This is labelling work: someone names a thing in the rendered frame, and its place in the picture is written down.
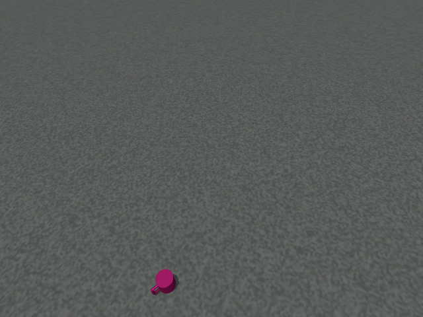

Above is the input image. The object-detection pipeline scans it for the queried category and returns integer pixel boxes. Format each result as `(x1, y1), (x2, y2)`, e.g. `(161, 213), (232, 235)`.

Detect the mug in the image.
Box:
(151, 269), (176, 295)

